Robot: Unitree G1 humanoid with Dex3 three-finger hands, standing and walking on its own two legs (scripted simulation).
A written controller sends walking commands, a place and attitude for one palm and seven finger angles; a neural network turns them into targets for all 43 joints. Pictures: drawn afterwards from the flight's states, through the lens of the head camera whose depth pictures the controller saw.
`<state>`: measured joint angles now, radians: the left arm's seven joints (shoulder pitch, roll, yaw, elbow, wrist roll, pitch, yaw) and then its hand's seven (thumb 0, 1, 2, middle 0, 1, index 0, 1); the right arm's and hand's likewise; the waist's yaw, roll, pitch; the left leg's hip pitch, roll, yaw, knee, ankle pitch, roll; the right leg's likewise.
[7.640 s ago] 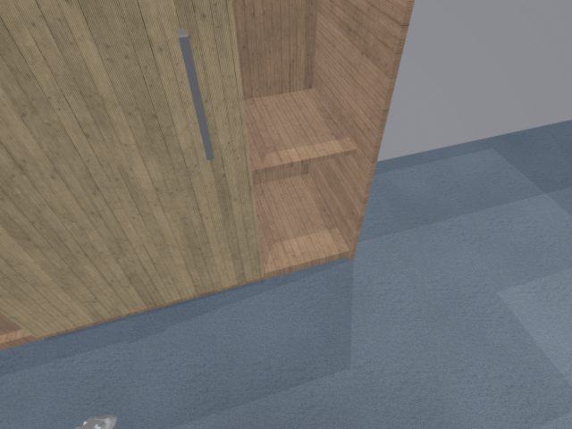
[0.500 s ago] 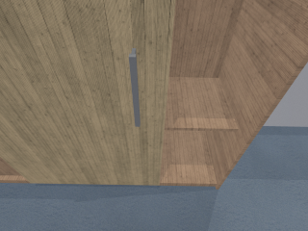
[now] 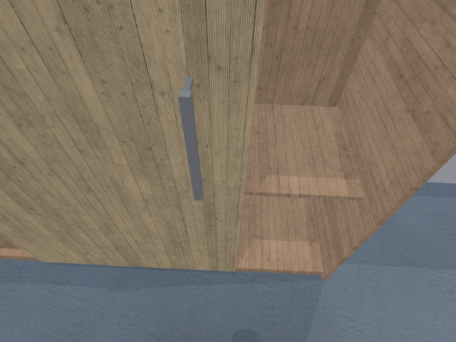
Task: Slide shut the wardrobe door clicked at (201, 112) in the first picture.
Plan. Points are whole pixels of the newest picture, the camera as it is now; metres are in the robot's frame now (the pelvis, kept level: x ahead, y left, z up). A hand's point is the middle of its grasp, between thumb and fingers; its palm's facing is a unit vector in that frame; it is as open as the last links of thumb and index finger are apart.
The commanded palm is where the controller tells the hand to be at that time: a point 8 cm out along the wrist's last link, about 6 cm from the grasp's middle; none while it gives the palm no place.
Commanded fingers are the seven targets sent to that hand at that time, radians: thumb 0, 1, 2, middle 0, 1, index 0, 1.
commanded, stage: come to a stop and stand still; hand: left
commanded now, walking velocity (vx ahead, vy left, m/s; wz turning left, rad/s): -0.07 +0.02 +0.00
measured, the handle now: (194, 149) +0.43 +0.10 +0.08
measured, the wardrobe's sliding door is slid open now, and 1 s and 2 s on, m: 0.38 0.38 0.38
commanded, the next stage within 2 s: look again from close up in 1.16 s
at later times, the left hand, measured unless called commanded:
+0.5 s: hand out of the picture +0.06 +0.22 -0.17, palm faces -0.02 -0.97 -0.25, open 7.4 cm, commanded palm none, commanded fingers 0.00 0.90 0.90 -0.20 -0.30 -0.20 -0.30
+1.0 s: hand out of the picture -0.11 +0.25 -0.18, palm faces -0.02 -0.98 -0.20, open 7.4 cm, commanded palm none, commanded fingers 0.00 0.90 0.90 -0.20 -0.30 -0.20 -0.30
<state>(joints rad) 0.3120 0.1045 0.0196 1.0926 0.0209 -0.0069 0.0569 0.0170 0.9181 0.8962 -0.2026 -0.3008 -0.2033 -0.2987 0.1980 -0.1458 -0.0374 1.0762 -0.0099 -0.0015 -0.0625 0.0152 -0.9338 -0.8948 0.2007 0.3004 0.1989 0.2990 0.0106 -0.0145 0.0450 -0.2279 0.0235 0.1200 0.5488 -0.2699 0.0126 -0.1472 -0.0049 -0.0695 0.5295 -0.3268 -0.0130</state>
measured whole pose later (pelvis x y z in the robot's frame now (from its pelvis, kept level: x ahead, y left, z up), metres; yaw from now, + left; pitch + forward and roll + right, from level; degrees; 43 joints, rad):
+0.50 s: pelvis -0.03 +0.03 -0.02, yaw -2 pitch -1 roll +0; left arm 0.22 0.21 0.00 0.89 0.01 0.01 0.06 0.01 0.91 0.90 -0.20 -0.30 -0.20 -0.30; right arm 0.19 -0.20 -0.03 0.93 -0.02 0.01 -0.01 0.01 -0.91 -0.90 0.20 0.30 0.20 0.30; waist -0.01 0.00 0.03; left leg -0.29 -0.01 0.05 0.64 -0.34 0.04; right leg -0.17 -0.02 -0.02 0.60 -0.42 0.01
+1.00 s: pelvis -0.06 +0.07 +0.00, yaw -2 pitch -1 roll -1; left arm 0.40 0.19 -0.02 1.09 0.01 0.01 0.05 0.01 0.91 0.90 -0.20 -0.30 -0.20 -0.30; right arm 0.28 -0.16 -0.01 1.10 0.00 0.01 -0.01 0.01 -0.91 -0.89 0.20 0.30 0.20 0.30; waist 0.01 -0.02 0.04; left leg -0.26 -0.05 0.07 0.48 -0.21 0.09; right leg -0.15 -0.06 -0.01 0.44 -0.28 0.06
